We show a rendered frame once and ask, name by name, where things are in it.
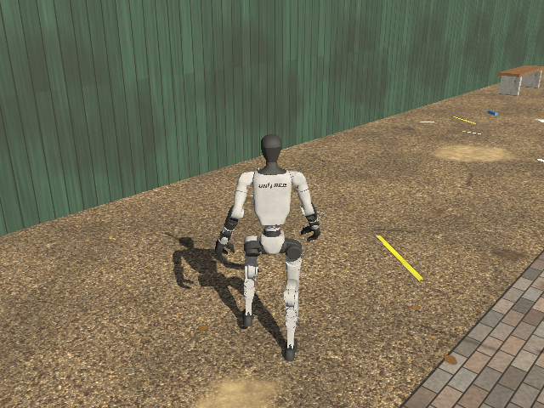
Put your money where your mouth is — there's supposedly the robot left thigh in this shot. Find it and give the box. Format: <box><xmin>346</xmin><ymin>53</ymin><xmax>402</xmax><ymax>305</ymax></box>
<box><xmin>244</xmin><ymin>235</ymin><xmax>261</xmax><ymax>278</ymax></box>

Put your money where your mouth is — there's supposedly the right robot hand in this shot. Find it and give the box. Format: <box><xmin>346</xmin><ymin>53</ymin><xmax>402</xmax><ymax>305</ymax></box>
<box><xmin>301</xmin><ymin>226</ymin><xmax>320</xmax><ymax>241</ymax></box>

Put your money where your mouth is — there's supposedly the left robot foot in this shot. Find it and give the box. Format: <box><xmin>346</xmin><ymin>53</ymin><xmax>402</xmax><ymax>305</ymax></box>
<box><xmin>242</xmin><ymin>309</ymin><xmax>254</xmax><ymax>326</ymax></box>

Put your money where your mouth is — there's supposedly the robot right upper arm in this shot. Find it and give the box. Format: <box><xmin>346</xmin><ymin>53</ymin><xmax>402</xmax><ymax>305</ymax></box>
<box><xmin>289</xmin><ymin>171</ymin><xmax>315</xmax><ymax>216</ymax></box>

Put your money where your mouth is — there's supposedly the right robot forearm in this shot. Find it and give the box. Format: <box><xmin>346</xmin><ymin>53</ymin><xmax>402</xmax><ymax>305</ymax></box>
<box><xmin>305</xmin><ymin>202</ymin><xmax>320</xmax><ymax>230</ymax></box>

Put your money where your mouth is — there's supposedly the robot left upper arm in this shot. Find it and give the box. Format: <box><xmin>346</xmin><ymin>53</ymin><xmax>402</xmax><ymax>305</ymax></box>
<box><xmin>231</xmin><ymin>172</ymin><xmax>254</xmax><ymax>220</ymax></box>

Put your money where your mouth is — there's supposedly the left robot hand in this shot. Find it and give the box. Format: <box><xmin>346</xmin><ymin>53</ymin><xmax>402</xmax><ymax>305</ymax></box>
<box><xmin>215</xmin><ymin>240</ymin><xmax>235</xmax><ymax>263</ymax></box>

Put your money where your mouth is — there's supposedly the left robot forearm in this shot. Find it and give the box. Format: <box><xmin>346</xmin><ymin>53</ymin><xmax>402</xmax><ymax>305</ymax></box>
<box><xmin>218</xmin><ymin>206</ymin><xmax>238</xmax><ymax>245</ymax></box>

